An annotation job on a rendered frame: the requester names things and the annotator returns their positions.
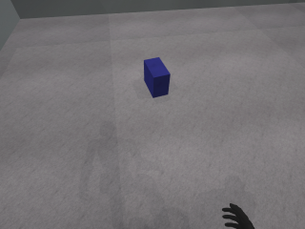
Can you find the carton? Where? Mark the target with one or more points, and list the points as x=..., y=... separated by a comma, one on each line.
x=156, y=77

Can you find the right robot hand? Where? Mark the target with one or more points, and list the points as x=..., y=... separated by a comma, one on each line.
x=240, y=217

